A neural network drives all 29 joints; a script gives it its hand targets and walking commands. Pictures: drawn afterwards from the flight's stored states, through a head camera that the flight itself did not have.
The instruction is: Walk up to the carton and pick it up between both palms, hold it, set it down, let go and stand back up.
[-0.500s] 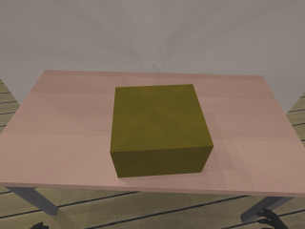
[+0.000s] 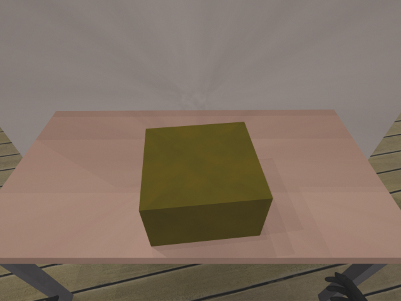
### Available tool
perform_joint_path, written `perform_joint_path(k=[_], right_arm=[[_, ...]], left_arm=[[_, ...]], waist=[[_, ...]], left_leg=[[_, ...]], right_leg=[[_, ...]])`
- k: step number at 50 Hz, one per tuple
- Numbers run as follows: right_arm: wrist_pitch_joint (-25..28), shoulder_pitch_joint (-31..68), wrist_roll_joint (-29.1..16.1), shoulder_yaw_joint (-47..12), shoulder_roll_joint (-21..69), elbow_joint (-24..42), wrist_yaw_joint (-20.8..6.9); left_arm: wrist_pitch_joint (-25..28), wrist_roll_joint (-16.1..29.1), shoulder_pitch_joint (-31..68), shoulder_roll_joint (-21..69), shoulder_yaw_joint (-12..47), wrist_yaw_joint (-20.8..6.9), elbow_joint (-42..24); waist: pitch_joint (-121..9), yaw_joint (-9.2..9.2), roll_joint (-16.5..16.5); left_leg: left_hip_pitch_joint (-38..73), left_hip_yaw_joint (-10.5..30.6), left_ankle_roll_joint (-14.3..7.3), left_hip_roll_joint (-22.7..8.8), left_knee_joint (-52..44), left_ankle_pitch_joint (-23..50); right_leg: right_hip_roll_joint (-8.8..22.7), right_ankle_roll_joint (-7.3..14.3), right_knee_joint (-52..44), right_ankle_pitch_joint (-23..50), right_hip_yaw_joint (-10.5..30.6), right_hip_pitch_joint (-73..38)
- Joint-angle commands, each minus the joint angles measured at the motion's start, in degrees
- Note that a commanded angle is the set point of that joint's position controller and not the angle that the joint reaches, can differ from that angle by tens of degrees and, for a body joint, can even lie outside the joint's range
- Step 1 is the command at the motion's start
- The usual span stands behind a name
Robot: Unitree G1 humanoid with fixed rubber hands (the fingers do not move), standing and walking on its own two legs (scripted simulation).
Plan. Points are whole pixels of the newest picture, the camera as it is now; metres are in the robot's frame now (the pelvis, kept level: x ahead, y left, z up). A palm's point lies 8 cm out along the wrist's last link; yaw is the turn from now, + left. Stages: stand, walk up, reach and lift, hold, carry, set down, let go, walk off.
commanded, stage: reach and lift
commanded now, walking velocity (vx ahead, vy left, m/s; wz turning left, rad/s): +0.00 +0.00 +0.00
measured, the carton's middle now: (200, 180) +0.46 +0.00 -0.06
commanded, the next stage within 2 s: none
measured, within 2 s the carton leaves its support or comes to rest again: neither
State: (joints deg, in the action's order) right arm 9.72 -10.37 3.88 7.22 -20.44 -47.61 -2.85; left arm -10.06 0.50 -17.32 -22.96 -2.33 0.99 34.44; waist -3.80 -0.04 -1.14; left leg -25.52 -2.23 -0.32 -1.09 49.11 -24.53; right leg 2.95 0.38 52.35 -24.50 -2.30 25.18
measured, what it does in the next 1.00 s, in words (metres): shifts its weight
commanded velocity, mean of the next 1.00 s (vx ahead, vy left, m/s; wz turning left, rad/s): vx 0.00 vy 0.00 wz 0.00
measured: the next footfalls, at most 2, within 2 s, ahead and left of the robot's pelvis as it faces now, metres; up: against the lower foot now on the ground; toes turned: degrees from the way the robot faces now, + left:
none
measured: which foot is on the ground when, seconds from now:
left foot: down 0.00-1.00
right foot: down 0.00-1.00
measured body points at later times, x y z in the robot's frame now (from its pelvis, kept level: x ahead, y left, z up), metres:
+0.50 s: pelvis -0.04 +0.01 +0.01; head -0.07 +0.02 +0.46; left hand +0.14 +0.30 -0.05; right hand +0.15 -0.25 -0.05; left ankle +0.00 +0.10 -0.70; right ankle -0.01 -0.12 -0.70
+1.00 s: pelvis -0.07 -0.01 +0.02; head -0.10 -0.01 +0.47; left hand +0.15 +0.24 +0.00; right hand +0.15 -0.26 -0.02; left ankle +0.00 +0.10 -0.70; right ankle -0.04 -0.12 -0.70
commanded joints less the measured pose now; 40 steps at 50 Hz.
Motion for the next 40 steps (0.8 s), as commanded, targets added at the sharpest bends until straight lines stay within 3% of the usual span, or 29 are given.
perform_joint_path(k=[1,2,3,4,5,6,7,9,12,14,15,16,17,19,21,22,23,25,26,27,30,32,35,40], right_arm=[[2.90,1.87,2.74,2.80,-4.80,0.16,-1.41],[3.14,0.06,1.12,1.35,-2.89,1.85,-0.93],[4.03,0.05,-0.41,0.36,-2.23,3.56,-0.37],[3.78,1.04,-1.04,-0.53,-2.55,5.12,0.23],[3.46,1.75,-1.47,-2.49,-1.28,6.94,1.00],[3.19,1.93,-1.50,-3.56,-0.85,8.18,1.82],[2.92,1.96,-1.90,-3.99,-0.54,9.16,2.02],[2.97,2.71,-2.35,-4.94,-0.45,11.02,1.82],[4.17,4.38,-4.07,-3.28,-1.06,13.89,0.47],[4.22,5.59,-5.40,-1.75,-2.92,13.65,-0.53],[3.59,6.81,-6.06,-1.23,-4.34,12.94,-0.97],[3.83,7.24,-7.05,-0.45,-4.86,12.32,-1.34],[3.64,7.78,-7.27,0.12,-5.46,12.25,-1.65],[3.44,8.16,-7.34,2.17,-6.73,10.53,-2.77],[2.17,10.24,-7.26,2.99,-7.47,8.59,-4.51],[1.91,11.72,-6.89,3.08,-7.98,7.84,-5.11],[2.47,13.47,-6.10,3.57,-8.50,6.41,-5.82],[3.16,15.18,-6.11,3.91,-9.07,5.17,-6.48],[3.42,16.32,-5.74,2.88,-8.84,5.76,-6.62],[4.17,16.81,-6.03,2.38,-8.55,5.85,-6.73],[3.87,17.98,-7.90,0.85,-7.97,4.66,-6.66],[3.69,18.92,-9.95,-0.30,-8.34,5.92,-6.75],[3.16,16.97,-11.36,-2.04,-5.22,6.06,-6.25],[5.12,18.40,-13.21,-5.47,-2.72,9.09,-6.43]], left_arm=[[-2.91,-0.40,10.95,-5.23,-1.54,-0.07,-12.50],[-1.74,-0.24,9.50,-6.10,-2.03,-0.10,-13.95],[-0.53,0.48,8.43,-5.98,-1.92,-0.41,-13.37],[-0.24,1.00,8.53,-5.88,-2.12,-0.59,-11.56],[0.16,1.76,10.09,-7.10,-2.63,-1.10,-8.77],[0.40,1.87,11.03,-8.39,-3.41,-1.64,-7.28],[0.53,1.97,10.47,-8.08,-3.89,-1.75,-6.58],[1.71,3.13,8.98,-7.24,-3.58,-1.56,-8.47],[3.97,5.35,10.24,-4.42,-0.05,-0.55,-12.96],[5.20,6.54,11.11,-2.98,1.17,0.21,-14.32],[5.43,7.08,12.41,-3.01,1.59,0.62,-14.92],[5.68,7.51,13.06,-2.69,2.37,1.41,-16.77],[5.98,7.57,13.94,-3.44,2.02,1.73,-18.17],[6.58,7.34,15.43,-3.08,2.74,3.25,-21.57],[6.12,6.15,15.61,-1.39,3.34,4.29,-22.38],[5.90,5.73,15.67,-0.72,3.72,4.71,-21.55],[6.41,4.99,17.77,-0.07,3.61,4.66,-19.92],[7.73,4.73,18.28,-0.22,3.16,4.23,-18.41],[8.63,5.00,19.29,0.20,4.31,3.75,-16.15],[10.15,5.15,19.81,-0.14,4.03,3.70,-16.98],[12.58,6.91,18.77,0.34,4.76,3.06,-13.49],[13.80,8.38,19.02,0.02,5.07,2.62,-14.08],[15.19,10.04,18.63,-1.02,3.71,2.26,-10.56],[20.60,12.58,23.01,-3.10,3.94,1.89,-8.56]], waist=[[-2.60,-1.73,-1.19],[-2.87,-1.30,4.47],[-3.62,-2.22,10.17],[-4.56,-2.52,16.00],[-4.85,-3.10,20.78],[-4.64,-3.00,20.14],[-4.13,-2.57,17.40],[-1.25,-3.09,15.37],[-2.35,-3.24,9.81],[-3.50,-3.40,5.05],[-3.70,-3.87,3.44],[-3.98,-3.52,1.63],[-4.37,-4.07,1.30],[-4.94,-4.20,-4.64],[-3.25,-3.49,-10.32],[-3.22,-3.96,-12.56],[-2.34,-3.83,-15.15],[-3.13,-4.03,-16.31],[-2.66,-3.84,-13.51],[-3.26,-3.07,-13.07],[-2.09,-3.11,-7.39],[-2.33,-3.66,-1.57],[-2.02,-4.03,4.96],[-3.30,-3.42,7.94]], left_leg=[[-6.66,4.43,-0.35,-4.61,-13.79,11.59],[-4.77,-0.04,1.06,-0.81,-9.87,13.58],[-0.31,-3.00,2.74,2.14,-5.88,18.37],[1.65,-3.60,2.44,3.05,-1.58,12.69],[2.88,-3.55,1.51,3.90,0.27,5.29],[4.28,-3.02,0.79,3.82,0.16,5.98],[5.03,-2.30,0.14,3.76,-0.82,5.59],[6.51,-0.33,-0.55,3.01,-2.36,5.51],[7.62,1.01,0.75,1.10,-8.60,9.14],[7.18,2.70,0.62,-1.35,-12.02,16.66],[5.84,4.05,0.07,-2.69,-13.03,17.63],[5.22,4.07,0.75,-3.06,-14.18,19.83],[3.62,5.63,-0.50,-4.01,-14.85,17.82],[2.55,8.63,-0.98,-6.87,-18.74,19.05],[-4.15,14.48,-3.41,-11.19,-26.60,5.16],[-7.31,16.52,-4.70,-13.16,-30.99,-1.94],[-9.77,18.08,-5.23,-14.39,-34.10,-4.30],[-11.26,19.65,-5.38,-15.88,-36.66,-7.92],[-11.18,18.48,-5.24,-15.17,-36.41,-8.31],[-10.64,17.74,-4.69,-14.02,-35.74,-9.25],[-8.49,14.31,-2.76,-10.12,-32.05,-4.10],[-8.27,9.94,-1.49,-5.84,-28.62,-4.90],[-6.26,5.70,-1.21,-1.35,-24.76,-7.29],[-3.24,4.68,-1.42,1.18,-22.08,-1.68]], right_leg=[[0.35,5.27,-11.76,17.85,-0.89,-3.76],[2.33,5.65,-15.19,26.49,2.85,-5.44],[4.16,5.77,-18.25,39.32,4.83,-3.91],[6.91,5.81,-21.11,43.36,8.41,-0.75],[8.71,4.88,-23.79,42.84,11.29,0.98],[8.70,4.53,-24.99,41.13,11.89,0.82],[9.10,4.56,-26.15,39.16,12.85,0.53],[9.00,5.34,-28.16,30.72,13.87,3.41],[5.77,5.54,-24.77,27.02,8.84,3.60],[2.88,5.59,-22.39,23.87,5.95,2.43],[3.15,5.55,-21.94,21.94,6.85,1.22],[2.08,5.28,-21.64,23.39,5.17,0.09],[3.06,5.45,-20.89,20.58,6.51,-0.38],[1.48,5.29,-17.23,13.45,5.00,-1.83],[-0.25,4.51,-13.56,3.13,3.47,-3.74],[-1.90,4.43,-11.23,3.56,2.18,-6.83],[-3.37,3.82,-8.60,6.98,0.38,-9.58],[-4.71,3.85,-3.78,7.32,0.29,-12.05],[-4.92,3.07,-5.03,9.18,0.43,-12.72],[-4.65,3.15,-6.97,8.96,-0.15,-12.95],[-3.85,3.03,-14.55,12.63,-0.68,-13.55],[-2.69,2.36,-18.96,15.30,1.57,-13.12],[-0.65,2.28,-22.99,11.32,5.37,-7.96],[0.82,1.94,-27.12,9.01,7.27,-3.14]])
